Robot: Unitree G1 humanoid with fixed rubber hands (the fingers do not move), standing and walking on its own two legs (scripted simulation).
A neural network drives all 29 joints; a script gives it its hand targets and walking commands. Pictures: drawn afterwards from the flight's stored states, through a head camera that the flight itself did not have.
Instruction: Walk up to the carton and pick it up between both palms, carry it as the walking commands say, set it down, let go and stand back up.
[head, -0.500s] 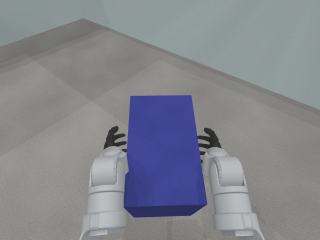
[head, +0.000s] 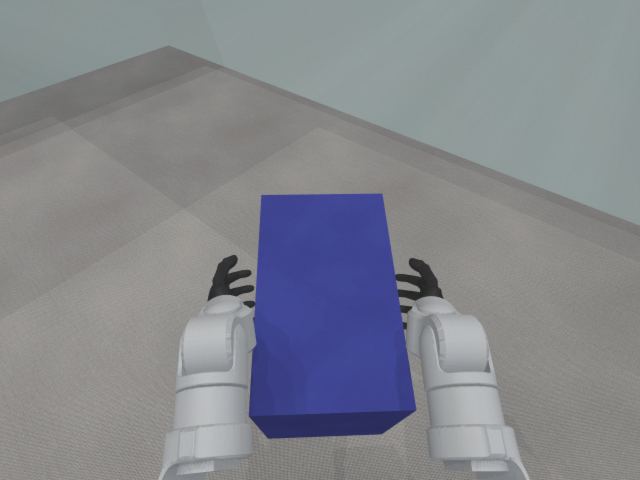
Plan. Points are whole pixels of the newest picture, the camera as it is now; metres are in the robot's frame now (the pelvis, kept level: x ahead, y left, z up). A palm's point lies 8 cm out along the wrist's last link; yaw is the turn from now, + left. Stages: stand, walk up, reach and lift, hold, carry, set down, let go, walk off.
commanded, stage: carry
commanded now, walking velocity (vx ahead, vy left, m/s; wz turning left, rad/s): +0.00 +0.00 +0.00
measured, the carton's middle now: (323, 319) +0.37 +0.01 -0.02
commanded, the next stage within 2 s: hold in 0.26 s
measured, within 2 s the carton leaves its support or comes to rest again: neither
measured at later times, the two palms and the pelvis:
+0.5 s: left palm (219, 353) +0.29 +0.14 +0.03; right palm (423, 347) +0.29 -0.12 +0.02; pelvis +0.00 -0.01 +0.01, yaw +0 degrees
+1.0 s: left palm (207, 366) +0.26 +0.14 +0.06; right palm (429, 393) +0.24 -0.11 +0.02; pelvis -0.06 +0.02 +0.00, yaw -1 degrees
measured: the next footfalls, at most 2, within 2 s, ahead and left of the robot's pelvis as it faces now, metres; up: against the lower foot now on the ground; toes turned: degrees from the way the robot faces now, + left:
none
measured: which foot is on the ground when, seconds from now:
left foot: down 0.00-1.00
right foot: down 0.00-1.00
